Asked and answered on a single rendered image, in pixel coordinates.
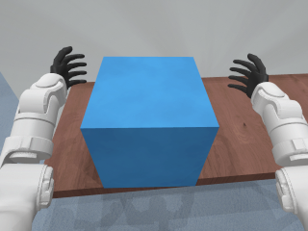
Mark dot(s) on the carton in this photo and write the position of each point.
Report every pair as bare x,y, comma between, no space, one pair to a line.
149,122

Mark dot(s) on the robot right hand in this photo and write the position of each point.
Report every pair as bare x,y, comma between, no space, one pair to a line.
256,75

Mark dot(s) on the right robot upper arm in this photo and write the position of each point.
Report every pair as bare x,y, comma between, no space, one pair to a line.
292,191

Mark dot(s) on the table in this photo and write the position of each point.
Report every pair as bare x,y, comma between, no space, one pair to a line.
241,150

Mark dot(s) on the left robot upper arm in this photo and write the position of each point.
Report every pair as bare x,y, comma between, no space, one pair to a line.
25,189

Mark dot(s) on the right robot forearm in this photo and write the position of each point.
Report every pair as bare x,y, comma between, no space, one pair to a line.
285,123

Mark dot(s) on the robot left hand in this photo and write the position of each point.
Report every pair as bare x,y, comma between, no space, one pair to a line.
60,66

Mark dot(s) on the left robot forearm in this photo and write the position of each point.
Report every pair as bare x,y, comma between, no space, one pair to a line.
35,119

